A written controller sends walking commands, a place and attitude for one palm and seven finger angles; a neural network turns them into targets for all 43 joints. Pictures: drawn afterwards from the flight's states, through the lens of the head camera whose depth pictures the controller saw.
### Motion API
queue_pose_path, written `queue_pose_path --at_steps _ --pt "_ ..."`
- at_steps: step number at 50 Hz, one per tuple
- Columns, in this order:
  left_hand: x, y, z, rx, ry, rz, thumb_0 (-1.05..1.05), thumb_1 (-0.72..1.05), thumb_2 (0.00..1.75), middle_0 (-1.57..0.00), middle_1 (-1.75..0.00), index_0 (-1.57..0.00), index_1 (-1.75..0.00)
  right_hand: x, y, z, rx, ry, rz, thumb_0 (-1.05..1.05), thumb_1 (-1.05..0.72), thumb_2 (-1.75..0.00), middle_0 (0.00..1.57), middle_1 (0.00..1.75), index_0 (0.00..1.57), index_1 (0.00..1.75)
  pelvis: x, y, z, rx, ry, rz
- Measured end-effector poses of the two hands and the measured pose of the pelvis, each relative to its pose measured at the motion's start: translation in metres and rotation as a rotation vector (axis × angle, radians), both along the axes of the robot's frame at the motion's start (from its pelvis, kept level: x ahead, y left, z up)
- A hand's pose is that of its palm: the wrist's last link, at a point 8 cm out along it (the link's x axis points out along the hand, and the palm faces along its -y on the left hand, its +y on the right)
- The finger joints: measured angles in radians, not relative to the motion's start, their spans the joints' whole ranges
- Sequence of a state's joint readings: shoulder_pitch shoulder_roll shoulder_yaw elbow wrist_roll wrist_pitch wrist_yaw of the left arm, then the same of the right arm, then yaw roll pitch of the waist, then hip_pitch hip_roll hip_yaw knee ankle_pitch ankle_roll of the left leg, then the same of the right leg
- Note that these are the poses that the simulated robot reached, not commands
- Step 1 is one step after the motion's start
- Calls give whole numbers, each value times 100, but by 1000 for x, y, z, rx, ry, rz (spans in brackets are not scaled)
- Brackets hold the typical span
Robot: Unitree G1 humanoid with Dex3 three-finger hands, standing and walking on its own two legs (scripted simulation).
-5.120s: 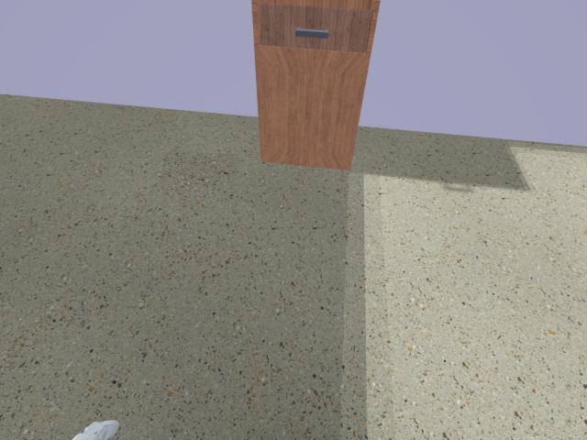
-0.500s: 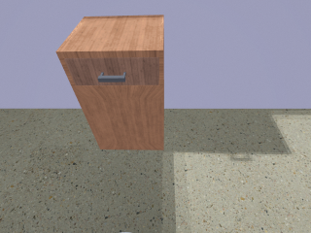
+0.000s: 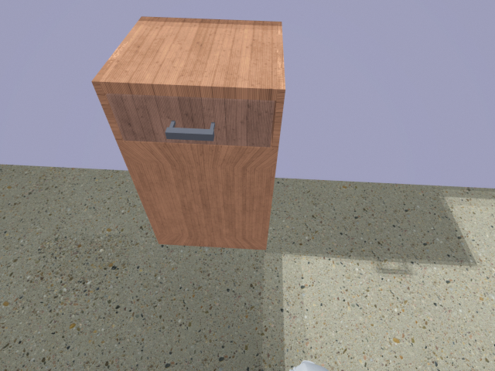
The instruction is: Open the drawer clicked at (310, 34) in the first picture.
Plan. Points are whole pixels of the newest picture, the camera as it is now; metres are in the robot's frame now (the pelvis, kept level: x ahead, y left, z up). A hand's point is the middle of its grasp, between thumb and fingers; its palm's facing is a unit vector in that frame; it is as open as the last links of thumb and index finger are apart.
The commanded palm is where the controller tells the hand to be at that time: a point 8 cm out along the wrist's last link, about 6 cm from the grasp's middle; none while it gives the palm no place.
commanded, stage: take the last steps up to it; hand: left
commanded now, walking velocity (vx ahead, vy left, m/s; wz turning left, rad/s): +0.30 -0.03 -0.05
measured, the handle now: (191, 129) +0.72 +0.20 -0.06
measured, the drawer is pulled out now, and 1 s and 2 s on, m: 0.00 0.00 0.00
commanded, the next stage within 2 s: come to a stop and stand still in 0.40 s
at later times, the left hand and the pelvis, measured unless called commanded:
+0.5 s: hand (177, 370) +0.16 +0.14 -0.17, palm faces +0.08 -0.98 -0.17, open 7.3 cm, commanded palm none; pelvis +0.17 -0.03 +0.00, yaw +0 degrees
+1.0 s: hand (185, 310) +0.26 +0.15 -0.17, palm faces +0.02 -0.95 -0.31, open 7.4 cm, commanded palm none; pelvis +0.19 -0.07 -0.01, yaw -3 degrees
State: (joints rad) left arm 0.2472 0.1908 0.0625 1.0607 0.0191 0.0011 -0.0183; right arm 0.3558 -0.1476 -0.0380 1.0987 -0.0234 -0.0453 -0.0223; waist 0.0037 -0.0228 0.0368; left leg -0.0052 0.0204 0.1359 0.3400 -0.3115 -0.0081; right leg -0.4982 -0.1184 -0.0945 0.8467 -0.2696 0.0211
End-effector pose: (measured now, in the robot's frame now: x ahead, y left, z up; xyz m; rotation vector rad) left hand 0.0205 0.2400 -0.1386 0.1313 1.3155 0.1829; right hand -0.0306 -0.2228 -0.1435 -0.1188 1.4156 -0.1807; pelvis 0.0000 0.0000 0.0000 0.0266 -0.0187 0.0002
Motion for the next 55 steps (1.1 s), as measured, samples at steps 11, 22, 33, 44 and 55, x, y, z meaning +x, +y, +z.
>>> queue_pose_path --at_steps 11,22,33,44,55 --pt "147 -44 6 40 -192 -66 0 91 90 -20 -30 -19 -30 50 -30 -24 64 119 -52 0 -91 -90 20 30 20 30 82 -38 -14 -7 -17 -1" --pt "133 -50 5 -1 18 -3 0 93 90 -20 -30 -20 -30 225 -43 5 9 -155 31 0 -91 -90 20 30 20 30 150 -36 5 -32 10 -5" --pt "146 -39 -25 -76 182 57 0 91 90 -20 -30 -19 -30 321 2 8 -29 -220 93 0 -91 -90 20 30 20 30 215 -6 -7 -23 -2 -33" --pt "216 -25 -5 34 65 -23 0 91 90 -20 -30 -19 -30 302 -40 6 -58 -161 13 -1 -92 -89 21 30 21 30 203 -29 -1 -28 9 -54" --pt "228 -82 20 104 -62 -72 0 91 90 -20 -30 -19 -30 252 -108 -19 16 -88 -35 0 -91 -90 20 30 20 30 193 -84 -4 17 3 -53"
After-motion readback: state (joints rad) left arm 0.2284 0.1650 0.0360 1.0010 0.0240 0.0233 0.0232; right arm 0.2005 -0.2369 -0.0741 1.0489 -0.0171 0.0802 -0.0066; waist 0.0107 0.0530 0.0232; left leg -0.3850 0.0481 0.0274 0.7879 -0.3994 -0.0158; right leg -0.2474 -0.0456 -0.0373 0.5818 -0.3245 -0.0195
